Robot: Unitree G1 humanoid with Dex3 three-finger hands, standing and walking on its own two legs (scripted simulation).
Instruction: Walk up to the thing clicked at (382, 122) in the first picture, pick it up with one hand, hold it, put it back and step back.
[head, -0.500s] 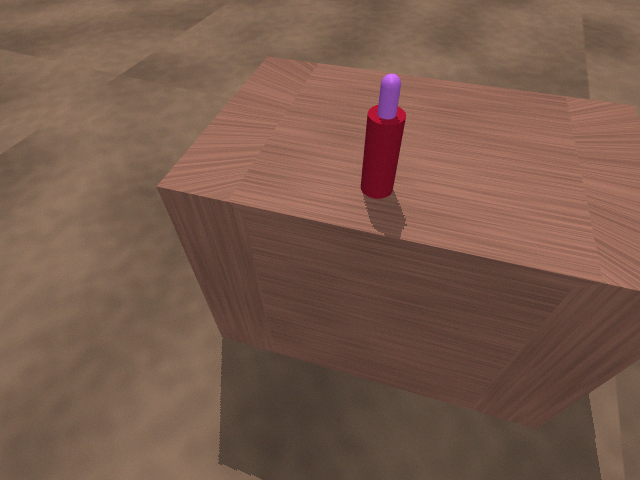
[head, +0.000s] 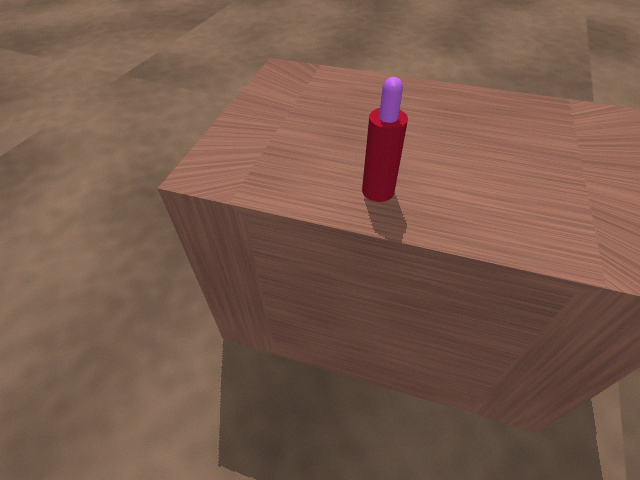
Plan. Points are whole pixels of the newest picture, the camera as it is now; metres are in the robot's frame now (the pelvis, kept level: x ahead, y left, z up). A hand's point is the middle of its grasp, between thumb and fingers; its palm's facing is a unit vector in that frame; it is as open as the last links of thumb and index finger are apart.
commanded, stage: stand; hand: left
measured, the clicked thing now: (385, 141) +0.66 -0.11 +0.04
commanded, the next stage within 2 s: walk up in 0.62 s
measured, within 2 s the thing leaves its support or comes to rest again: neither
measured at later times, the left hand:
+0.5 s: hand out of the picture +0.07 +0.25 -0.16, palm faces -0.02 -0.94 -0.34, open 7.4 cm
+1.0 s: hand out of the picture +0.14 +0.18 -0.17, palm faces -0.18 -0.90 -0.39, open 7.4 cm
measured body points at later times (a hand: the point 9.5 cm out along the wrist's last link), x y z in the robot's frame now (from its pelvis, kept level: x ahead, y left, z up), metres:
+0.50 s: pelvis +0.00 +0.00 +0.00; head +0.01 +0.00 +0.45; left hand +0.07 +0.30 -0.13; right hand +0.08 -0.30 -0.13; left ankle +0.01 +0.13 -0.75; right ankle +0.00 -0.12 -0.75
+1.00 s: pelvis +0.05 -0.10 -0.04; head +0.07 -0.12 +0.41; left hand +0.15 +0.23 -0.14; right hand +0.05 -0.48 -0.14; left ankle +0.01 +0.11 -0.73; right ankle +0.08 -0.26 -0.75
